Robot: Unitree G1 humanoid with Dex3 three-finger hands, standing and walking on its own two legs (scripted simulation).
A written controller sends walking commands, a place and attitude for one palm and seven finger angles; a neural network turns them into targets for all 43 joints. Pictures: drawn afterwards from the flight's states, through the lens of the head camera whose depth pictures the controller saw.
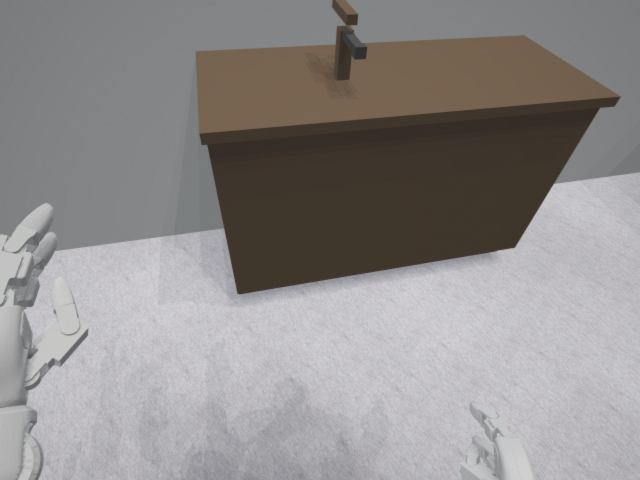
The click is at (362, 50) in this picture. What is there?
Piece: tap's lever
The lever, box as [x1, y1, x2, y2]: [352, 43, 366, 59]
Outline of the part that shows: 354,43 352,49 353,57 355,59 365,58 366,46 364,43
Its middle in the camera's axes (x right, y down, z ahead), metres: +0.09 -0.45 +0.92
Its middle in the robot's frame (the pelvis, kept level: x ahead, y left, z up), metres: +1.01 -0.02 +0.11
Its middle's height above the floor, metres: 0.89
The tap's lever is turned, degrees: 0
